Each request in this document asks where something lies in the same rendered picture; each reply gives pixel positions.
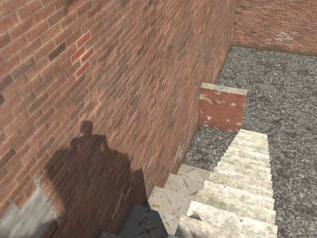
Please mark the stairs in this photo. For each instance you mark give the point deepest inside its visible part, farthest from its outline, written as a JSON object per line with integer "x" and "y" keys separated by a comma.
{"x": 236, "y": 201}

